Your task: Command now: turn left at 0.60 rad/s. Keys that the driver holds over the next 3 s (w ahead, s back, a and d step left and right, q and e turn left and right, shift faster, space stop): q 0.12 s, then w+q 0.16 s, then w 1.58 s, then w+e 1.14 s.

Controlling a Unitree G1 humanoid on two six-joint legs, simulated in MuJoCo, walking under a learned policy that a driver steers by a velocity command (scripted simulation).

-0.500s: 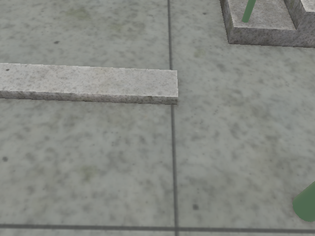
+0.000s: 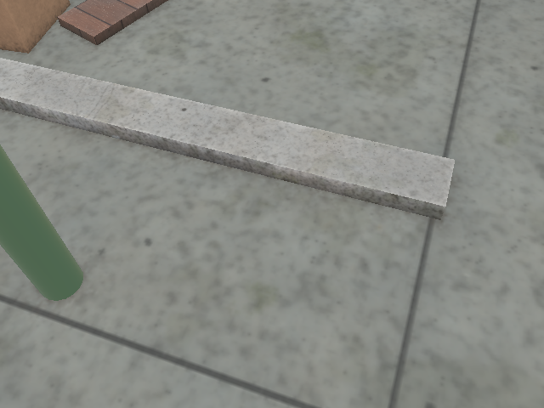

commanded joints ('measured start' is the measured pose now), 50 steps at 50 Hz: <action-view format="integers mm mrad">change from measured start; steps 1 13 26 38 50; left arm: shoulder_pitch -15 -100 -172 131 268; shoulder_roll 225 178 131 130 198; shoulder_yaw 64 56 11 4 10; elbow -58 -93 -87 -10 84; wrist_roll -11 -5 -29 -3 -33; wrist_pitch -6 -69 -126 -121 -89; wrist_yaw -6 -35 -79 -57 -35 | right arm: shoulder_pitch -73 69 165 60 -241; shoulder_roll -65 -127 -154 -65 -11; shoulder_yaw -10 -18 -12 20 50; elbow -112 -54 36 1 -68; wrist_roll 1 -6 -2 -6 -3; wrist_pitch -17 -90 -119 -149 -174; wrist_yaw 11 -13 1 9 51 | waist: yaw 32 -42 -92 10 77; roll -227 136 107 -124 -95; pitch -127 -57 -3 -28 32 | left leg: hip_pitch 26 406 338 -262 -153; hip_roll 5 197 203 78 26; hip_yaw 64 -415 -352 -64 25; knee -148 -752 -721 162 -409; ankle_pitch -6 -130 41 148 463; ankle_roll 15 318 313 99 100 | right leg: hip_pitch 151 -509 -256 201 252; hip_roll -243 -8 39 -163 -161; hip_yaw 133 151 108 423 199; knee -93 594 105 -265 -264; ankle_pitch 415 -87 68 -12 376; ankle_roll -216 18 -4 -224 -187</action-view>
